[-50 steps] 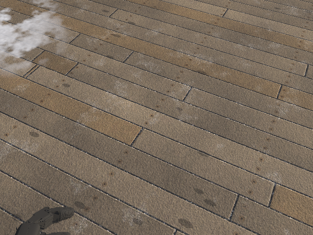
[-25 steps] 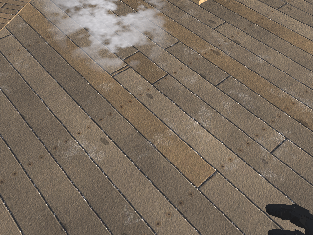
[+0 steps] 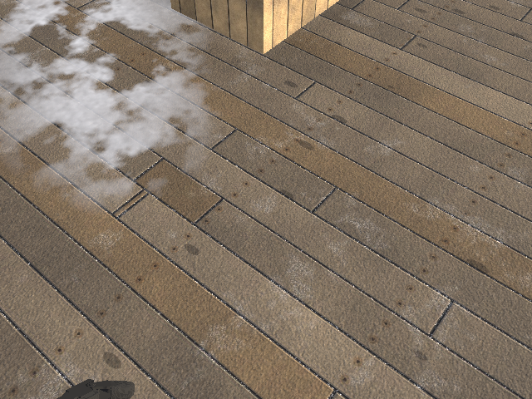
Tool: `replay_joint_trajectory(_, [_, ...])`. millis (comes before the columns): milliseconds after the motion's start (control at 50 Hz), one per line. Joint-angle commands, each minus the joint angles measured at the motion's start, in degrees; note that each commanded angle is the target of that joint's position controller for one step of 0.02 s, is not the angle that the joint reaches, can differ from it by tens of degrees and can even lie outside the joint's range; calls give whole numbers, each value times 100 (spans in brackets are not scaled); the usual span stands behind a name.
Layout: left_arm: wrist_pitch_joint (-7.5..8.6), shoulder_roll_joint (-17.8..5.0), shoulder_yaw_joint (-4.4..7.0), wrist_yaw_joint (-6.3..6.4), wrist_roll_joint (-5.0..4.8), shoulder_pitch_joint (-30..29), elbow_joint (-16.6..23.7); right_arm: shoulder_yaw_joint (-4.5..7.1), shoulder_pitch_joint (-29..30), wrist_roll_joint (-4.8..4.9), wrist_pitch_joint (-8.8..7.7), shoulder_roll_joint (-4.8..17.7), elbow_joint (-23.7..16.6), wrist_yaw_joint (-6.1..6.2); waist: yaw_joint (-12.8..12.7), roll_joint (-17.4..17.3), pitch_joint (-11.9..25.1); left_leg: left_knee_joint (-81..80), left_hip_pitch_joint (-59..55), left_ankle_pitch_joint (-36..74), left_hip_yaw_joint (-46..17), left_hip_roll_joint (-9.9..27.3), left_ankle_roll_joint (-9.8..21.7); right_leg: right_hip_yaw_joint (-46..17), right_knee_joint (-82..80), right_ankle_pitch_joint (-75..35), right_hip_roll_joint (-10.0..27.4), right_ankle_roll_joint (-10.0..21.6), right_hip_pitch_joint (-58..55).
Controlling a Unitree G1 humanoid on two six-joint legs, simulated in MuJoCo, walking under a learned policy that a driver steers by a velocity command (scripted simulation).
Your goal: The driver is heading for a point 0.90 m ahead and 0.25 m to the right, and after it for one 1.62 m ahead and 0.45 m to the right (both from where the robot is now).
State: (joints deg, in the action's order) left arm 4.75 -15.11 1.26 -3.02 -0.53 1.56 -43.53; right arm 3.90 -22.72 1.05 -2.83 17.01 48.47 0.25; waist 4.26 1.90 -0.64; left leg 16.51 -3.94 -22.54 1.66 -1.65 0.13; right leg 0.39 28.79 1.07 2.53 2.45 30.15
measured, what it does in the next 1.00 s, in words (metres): walks ahead: right foot, then left foot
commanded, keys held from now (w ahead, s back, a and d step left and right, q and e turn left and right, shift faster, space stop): w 0.46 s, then w+e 0.54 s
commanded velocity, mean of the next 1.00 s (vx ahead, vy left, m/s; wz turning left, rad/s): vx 0.50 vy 0.00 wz -0.19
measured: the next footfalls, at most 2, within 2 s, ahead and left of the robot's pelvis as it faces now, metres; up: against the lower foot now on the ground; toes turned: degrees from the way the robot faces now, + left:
right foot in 0.02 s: +0.18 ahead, -0.12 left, +0.00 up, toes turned -2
left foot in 0.54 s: +0.48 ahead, +0.13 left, +0.00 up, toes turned +1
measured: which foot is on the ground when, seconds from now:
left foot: down 0.00-0.04, up 0.06-0.52, down 0.54-1.00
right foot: up 0.00-0.00, down 0.02-0.56, up 0.58-1.00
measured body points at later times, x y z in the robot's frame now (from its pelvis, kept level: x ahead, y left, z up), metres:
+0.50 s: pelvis +0.27 +0.00 +0.01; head +0.30 +0.00 +0.46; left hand +0.26 +0.28 -0.12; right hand +0.49 -0.23 -0.08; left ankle +0.44 +0.13 -0.71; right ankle +0.14 -0.12 -0.73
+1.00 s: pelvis +0.54 +0.01 +0.01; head +0.57 -0.01 +0.46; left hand +0.78 +0.20 -0.09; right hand +0.50 -0.27 -0.13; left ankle +0.44 +0.13 -0.73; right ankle +0.68 -0.17 -0.69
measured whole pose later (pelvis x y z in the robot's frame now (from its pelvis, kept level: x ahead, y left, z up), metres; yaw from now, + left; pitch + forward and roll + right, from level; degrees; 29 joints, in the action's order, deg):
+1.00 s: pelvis +0.54 +0.01 +0.01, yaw -14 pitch +1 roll +3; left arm 1.2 -14.9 3.4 -2.5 -1.1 5.7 -44.5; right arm 4.2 -17.1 0.1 -4.2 15.3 51.8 0.8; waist 3.9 1.9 -2.1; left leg 12.6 -5.1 -18.1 15.2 -0.9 -0.2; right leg 0.7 38.7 0.6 5.8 2.0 36.6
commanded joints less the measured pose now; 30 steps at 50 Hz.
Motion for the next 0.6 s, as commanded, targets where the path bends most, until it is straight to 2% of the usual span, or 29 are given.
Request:
replay_joint_trajectory(20, [75, -1217, 460, 82, 39, 1570, -128, 126, 152, -63, 26, 763, -300, 78, -1078, -437, 1071, 2222, 860, 4154, -256, 1054, 577, -129, 108, 5, 136, 497, -2591])
replay_joint_trajectory(40, [38, -1816, 606, 120, 123, 2222, -221, -58, -503, -93, -71, 194, -458, 30, -945, 859, 1989, 4549, 3187, 1931, 30, 190, 103, -2644, -58, 823, 1616, 1421, -4923])
replay_joint_trajectory(60, [19, -1432, 503, 95, 3, 2368, -285, -69, -382, -66, -194, 266, -374, 12, -1070, 1267, 2329, 5497, 4158, -1040, -719, -202, 53, -4271, -1005, 1620, 1941, 1689, -5318])
replay_joint_trajectory(80, [22, -1154, 399, 106, -36, 1994, -235, 62, 96, 88, -276, 741, -490, -33, -1069, 840, 1478, 5921, 4756, -838, -907, 165, 140, -3608, -1142, 2120, 1795, 1388, -4733])
replay_joint_trajectory(100, [13, -998, 356, 126, -7, 1601, -150, 53, 503, 130, -314, 756, -602, -34, -946, 464, 900, 5738, 4798, -319, -708, 480, 209, -2875, -1240, 1944, 1590, 1187, -3930])
replay_joint_trajectory(120, [11, -838, 307, 123, 35, 1273, -119, 60, 741, 51, -308, 711, -642, -9, -790, 188, 436, 5349, 4636, 100, -585, 693, 198, -2334, -1426, 1482, 1371, 1104, -3120])
replay_joint_trajectory(140, [43, -683, 256, 117, 101, 1083, -88, 91, 693, -8, -255, 672, -620, 10, -590, 286, 271, 5028, 4277, 411, -628, 876, 190, -1981, -1595, 1056, 1200, 1029, -2577])
replay_joint_trajectory(160, [66, -642, 245, 108, 128, 999, -90, 82, 556, -24, -190, 569, -570, 11, -464, 378, 252, 4894, 3964, 575, -632, 931, 156, -1785, -1753, 805, 1104, 1033, -2256])
replay_joint_trajectory(180, [100, -655, 252, 107, 107, 992, -117, 64, 449, -33, -132, 455, -522, 17, -393, 363, 252, 4764, 3824, 651, -596, 954, 112, -1585, -1885, 553, 1057, 1085, -2085])
replay_joint_trajectory(220, [146, -795, 290, 138, 76, 1064, -211, 42, 609, -65, -67, 361, -576, 39, -355, 269, 109, 4359, 3968, 977, -544, 1000, -3, -1241, -2086, 107, 1038, 1161, -1936])
replay_joint_trajectory(280, [118, -915, 324, 220, 54, 1277, -342, 9, 1171, -96, -89, 287, -715, 26, -493, 131, -42, 3328, 4239, 1919, -491, 1002, -108, -812, -2198, -279, 918, 1069, -2107])
replay_joint_trajectory(340, [77, -992, 333, 268, 1, 1522, -463, -53, 1763, -69, -152, 147, -831, -45, -710, 125, -162, 2247, 3987, 2711, -301, 820, -105, -440, -2231, -266, 755, 906, -2183])
replay_joint_trajectory(400, [9, -1060, 352, 281, -42, 1878, -649, -78, 2273, -19, -192, 146, -978, -132, -909, 114, -308, 1680, 3965, 2849, -234, 690, -70, -443, -2128, -131, 915, 899, -2577])
replay_joint_trajectory(440, [-63, -1084, 371, 296, -60, 1998, -748, -75, 2478, -2, -218, 198, -1079, -198, -922, 138, -379, 1430, 4075, 2601, -279, 647, 35, -506, -1945, -263, 1107, 857, -2995])
replay_joint_trajectory(480, [-127, -1128, 403, 322, -85, 2016, -808, -46, 2479, -16, -250, 305, -1124, -245, -814, 178, -354, 1240, 3906, 2179, -302, 584, 174, -630, -1653, -643, 1255, 773, -3278])
replay_joint_trajectory(500, [-155, -1168, 418, 333, -91, 1972, -817, -8, 2290, -23, -267, 390, -1088, -247, -670, 229, -256, 1168, 3577, 1957, -259, 496, 239, -686, -1414, -1075, 1263, 724, -3332])
replay_joint_trajectory(520, [-182, -1209, 426, 342, -100, 1833, -796, 66, 1823, -41, -288, 521, -966, -231, -363, 263, 3, 1008, 2859, 1872, -118, 331, 338, -624, -893, -1873, 1138, 638, -3263])
replay_joint_trajectory(540, [-198, -1075, 372, 345, -67, 1789, -763, 212, 930, -65, -297, 800, -696, -179, 49, 153, 601, 998, 1510, 1985, -76, 304, 497, -439, 119, -2169, 810, 480, -2874])
replay_joint_trajectory(560, [-184, -718, 230, 343, 77, 1827, -597, 335, -109, -151, -282, 1231, -525, -110, 397, -484, 1559, 1255, -313, 2085, -1175, 1367, 837, -186, 1908, -648, 396, 258, -1695])
replay_joint_trajectory(580, [-75, -69, 57, 309, 13, 2605, -569, 388, -266, -143, -231, 1523, -409, -129, -6, -2008, 2226, 627, -1979, 811, -3671, 2570, 1612, -154, 3732, 3029, -567, -71, 470])
replay_joint_trajectory(600, [-1, -740, 213, 296, -127, 2236, -650, 236, -229, -112, -233, 922, -483, -124, 255, -1332, 1959, 211, -1630, 0, -3894, 2447, 1414, -855, 4365, 3233, -291, -32, 983])
Keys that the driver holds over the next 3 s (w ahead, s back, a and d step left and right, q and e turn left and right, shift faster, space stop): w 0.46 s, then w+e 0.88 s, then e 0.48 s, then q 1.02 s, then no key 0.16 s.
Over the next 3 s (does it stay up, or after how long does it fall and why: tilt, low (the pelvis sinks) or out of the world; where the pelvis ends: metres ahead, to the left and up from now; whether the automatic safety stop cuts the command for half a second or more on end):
stays up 0.92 -0.18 0.01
